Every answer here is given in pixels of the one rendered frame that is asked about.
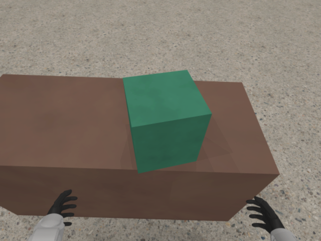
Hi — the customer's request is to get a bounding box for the pedestal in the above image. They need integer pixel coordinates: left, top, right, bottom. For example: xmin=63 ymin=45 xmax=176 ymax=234
xmin=0 ymin=74 xmax=280 ymax=221

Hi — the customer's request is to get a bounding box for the left robot hand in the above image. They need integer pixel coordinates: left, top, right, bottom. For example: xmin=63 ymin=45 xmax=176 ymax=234
xmin=47 ymin=189 xmax=77 ymax=226

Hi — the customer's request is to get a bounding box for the carton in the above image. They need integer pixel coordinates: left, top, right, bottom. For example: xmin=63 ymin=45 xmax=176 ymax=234
xmin=123 ymin=70 xmax=212 ymax=173

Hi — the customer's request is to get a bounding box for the right robot hand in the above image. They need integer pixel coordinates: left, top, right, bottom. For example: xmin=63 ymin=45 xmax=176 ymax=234
xmin=246 ymin=196 xmax=285 ymax=233

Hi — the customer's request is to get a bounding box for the right robot forearm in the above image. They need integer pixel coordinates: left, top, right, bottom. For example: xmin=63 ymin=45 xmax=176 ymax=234
xmin=270 ymin=228 xmax=299 ymax=241

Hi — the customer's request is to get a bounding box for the left robot forearm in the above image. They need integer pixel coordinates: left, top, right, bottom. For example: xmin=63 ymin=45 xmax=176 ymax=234
xmin=27 ymin=213 xmax=65 ymax=241

